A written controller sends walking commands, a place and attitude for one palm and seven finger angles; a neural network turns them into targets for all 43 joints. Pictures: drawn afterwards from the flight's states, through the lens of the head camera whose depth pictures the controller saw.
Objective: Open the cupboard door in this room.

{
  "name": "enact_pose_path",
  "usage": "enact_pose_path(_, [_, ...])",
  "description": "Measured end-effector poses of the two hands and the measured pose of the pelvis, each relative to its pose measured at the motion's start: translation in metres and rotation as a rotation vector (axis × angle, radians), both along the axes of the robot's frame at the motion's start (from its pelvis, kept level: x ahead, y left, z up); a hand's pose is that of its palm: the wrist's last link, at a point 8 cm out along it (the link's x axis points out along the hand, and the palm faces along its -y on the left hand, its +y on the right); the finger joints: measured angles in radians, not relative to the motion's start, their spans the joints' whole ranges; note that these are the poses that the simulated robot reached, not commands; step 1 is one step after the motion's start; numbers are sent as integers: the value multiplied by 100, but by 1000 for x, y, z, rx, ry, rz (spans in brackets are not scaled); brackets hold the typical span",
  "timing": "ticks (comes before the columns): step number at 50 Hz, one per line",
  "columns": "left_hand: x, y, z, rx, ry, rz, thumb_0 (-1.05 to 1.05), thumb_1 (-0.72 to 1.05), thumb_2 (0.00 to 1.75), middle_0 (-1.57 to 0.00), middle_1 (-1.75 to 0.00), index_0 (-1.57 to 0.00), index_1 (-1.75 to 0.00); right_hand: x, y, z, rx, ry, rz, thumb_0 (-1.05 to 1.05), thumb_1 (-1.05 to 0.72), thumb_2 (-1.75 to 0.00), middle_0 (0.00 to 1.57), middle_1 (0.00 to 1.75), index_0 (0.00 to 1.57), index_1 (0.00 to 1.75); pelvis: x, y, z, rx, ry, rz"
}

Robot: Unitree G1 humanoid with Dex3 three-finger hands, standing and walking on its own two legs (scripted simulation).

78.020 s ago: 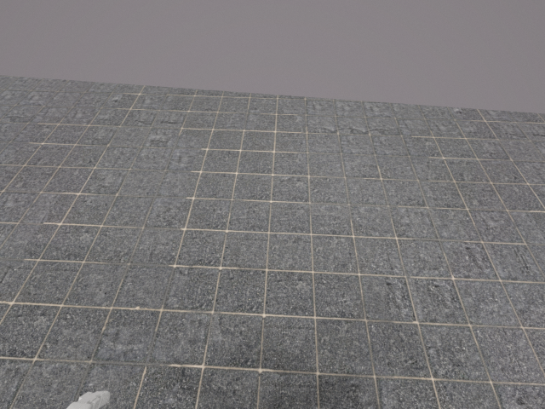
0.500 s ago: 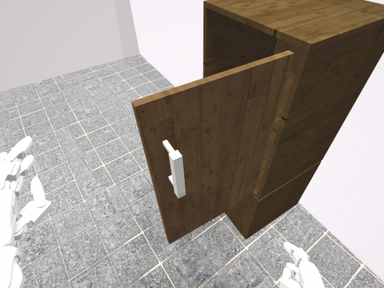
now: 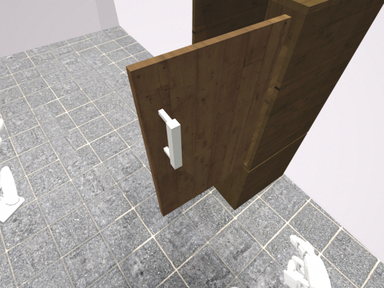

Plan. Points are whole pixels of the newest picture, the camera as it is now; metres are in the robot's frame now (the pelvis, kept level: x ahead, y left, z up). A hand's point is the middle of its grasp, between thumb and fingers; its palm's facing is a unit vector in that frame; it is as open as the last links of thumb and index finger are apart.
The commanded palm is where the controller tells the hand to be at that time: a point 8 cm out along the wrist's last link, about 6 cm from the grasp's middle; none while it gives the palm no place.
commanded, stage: step back with the hand held close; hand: left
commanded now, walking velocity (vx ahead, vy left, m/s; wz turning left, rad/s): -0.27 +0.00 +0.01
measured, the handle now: (170, 140) +0.39 +0.08 +0.09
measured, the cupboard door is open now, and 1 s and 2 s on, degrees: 88 88 88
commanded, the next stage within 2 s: stop stepping back and stand still in 0.76 s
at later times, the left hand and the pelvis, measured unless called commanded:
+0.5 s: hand (8, 233) +0.15 +0.25 +0.17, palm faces +0.42 -0.75 -0.52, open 7.4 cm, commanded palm +0.09 +0.28 +0.19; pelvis -0.05 -0.02 +0.01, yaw +0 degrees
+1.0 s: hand out of the picture +0.01 +0.22 +0.17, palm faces +0.37 -0.75 -0.56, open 7.4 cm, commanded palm -0.06 +0.26 +0.19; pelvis -0.19 -0.04 +0.01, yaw +2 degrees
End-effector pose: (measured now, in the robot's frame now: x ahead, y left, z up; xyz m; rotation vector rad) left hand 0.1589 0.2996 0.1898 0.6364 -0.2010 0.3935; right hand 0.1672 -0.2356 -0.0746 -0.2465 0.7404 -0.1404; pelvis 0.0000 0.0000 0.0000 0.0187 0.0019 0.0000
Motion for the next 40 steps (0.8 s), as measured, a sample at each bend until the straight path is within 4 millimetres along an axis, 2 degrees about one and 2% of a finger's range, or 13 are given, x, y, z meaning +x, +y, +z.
enact_pose_path(9, [-16,-10,-6,-34,-85,-34,2,89,90,-22,-30,-21,-30,-29,1,-7,-6,10,14,1,-90,-90,20,30,20,30,-25,-3,-9,-23,8,13])
enact_pose_path(13, [-24,-6,-5,-21,-97,-58,2,88,90,-22,-30,-21,-30,-46,0,-5,-38,30,-8,1,-90,-90,20,30,21,30,-33,1,-9,-30,5,10])
enact_pose_path(17, [-33,2,6,14,-92,-18,2,88,90,-22,-30,-22,-30,-59,3,0,-40,50,-13,1,-90,-90,20,30,20,30,-34,0,1,-52,20,44])
enact_pose_path(20, [-40,4,11,11,-86,9,2,88,90,-22,-30,-21,-30,-63,6,2,-14,59,9,1,-90,-90,20,30,20,30,-35,-5,7,-52,42,39])
enact_pose_path(24, [-45,-10,8,-16,-34,-2,2,89,90,-21,-30,-21,-30,-60,6,2,24,39,54,1,-90,-90,20,30,20,30,-47,-14,10,-35,66,13])
enact_pose_path(28, [-52,-36,2,-11,28,-60,2,89,90,-21,-30,-21,-30,-56,-4,1,58,-8,71,1,-90,-90,20,30,21,30,-71,-30,7,-18,77,-17])
enact_pose_path(32, [-66,-57,3,3,63,-123,2,89,90,-22,-30,-21,-30,-63,-22,7,65,-35,31,1,-90,-90,20,30,21,30,-92,-40,9,-20,76,-15])
enact_pose_path(36, [-88,-56,4,15,83,-101,2,88,90,-22,-30,-22,-30,-80,-36,19,19,-31,5,1,-90,-90,20,30,20,30,-107,-45,13,6,84,-12])
enact_pose_path(40, [-110,-47,3,1,63,-62,2,88,90,-22,-30,-22,-30,-100,-45,23,-45,-28,-5,1,-90,-90,20,30,20,30,-126,-42,13,-11,88,11])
